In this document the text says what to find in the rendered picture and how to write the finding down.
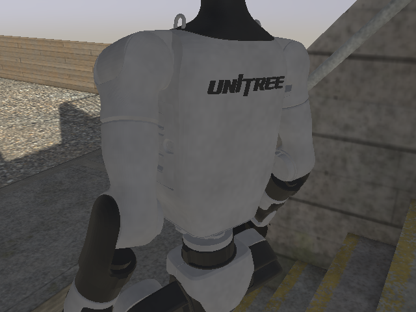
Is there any humanoid robot head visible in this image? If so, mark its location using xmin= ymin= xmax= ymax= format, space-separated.
xmin=170 ymin=0 xmax=274 ymax=41

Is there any robot right hand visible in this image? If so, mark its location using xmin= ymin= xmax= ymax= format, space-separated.
xmin=233 ymin=220 xmax=270 ymax=238

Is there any robot right forearm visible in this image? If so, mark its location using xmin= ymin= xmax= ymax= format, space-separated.
xmin=251 ymin=173 xmax=310 ymax=227

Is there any robot right upper arm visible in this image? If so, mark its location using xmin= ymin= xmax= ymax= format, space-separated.
xmin=272 ymin=36 xmax=315 ymax=181

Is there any robot left thigh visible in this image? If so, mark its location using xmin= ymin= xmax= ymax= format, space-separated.
xmin=113 ymin=279 xmax=190 ymax=312

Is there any robot left upper arm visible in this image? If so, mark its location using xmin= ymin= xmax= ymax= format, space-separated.
xmin=94 ymin=30 xmax=174 ymax=249

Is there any robot left forearm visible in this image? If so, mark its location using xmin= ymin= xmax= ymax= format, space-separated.
xmin=62 ymin=194 xmax=137 ymax=312

